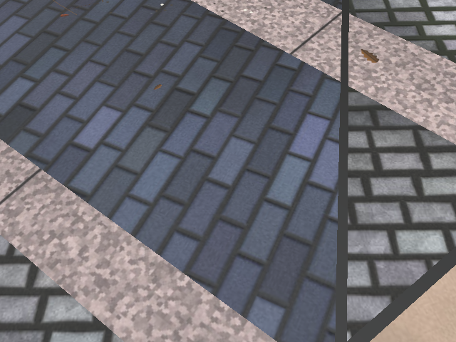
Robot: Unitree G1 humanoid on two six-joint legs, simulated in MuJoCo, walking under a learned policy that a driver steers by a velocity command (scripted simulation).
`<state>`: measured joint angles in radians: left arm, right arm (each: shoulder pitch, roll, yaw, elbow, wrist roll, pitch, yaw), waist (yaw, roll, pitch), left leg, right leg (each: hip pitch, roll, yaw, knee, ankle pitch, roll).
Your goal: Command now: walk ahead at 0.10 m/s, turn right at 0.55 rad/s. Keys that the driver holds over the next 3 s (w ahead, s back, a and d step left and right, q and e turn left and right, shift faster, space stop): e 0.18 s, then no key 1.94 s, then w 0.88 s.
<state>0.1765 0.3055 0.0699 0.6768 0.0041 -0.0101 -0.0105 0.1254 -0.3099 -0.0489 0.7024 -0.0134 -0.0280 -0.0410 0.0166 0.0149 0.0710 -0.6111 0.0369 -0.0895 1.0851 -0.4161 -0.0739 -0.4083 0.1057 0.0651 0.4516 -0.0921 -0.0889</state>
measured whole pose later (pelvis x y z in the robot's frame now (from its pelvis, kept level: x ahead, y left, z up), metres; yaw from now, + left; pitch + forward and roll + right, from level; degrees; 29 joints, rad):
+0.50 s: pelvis +0.06 +0.05 +0.01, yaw -12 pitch +1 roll -1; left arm 0.17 0.30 0.07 0.68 -0.01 0.06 0.03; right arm 0.18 -0.24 -0.04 0.72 -0.01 0.00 -0.02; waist -0.02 -0.03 0.03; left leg -0.29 0.02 -0.05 0.48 -0.21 0.00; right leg -0.37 0.03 0.09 0.82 -0.45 0.09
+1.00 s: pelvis +0.06 +0.02 +0.00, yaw -12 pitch -2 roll +0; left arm 0.22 0.21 0.03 0.81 0.01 0.00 0.01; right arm 0.21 -0.26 -0.05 0.90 -0.01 0.00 -0.03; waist -0.02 0.00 0.03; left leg -0.23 0.04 -0.05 0.49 -0.23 -0.06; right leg -0.17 0.03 0.05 0.51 -0.31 -0.02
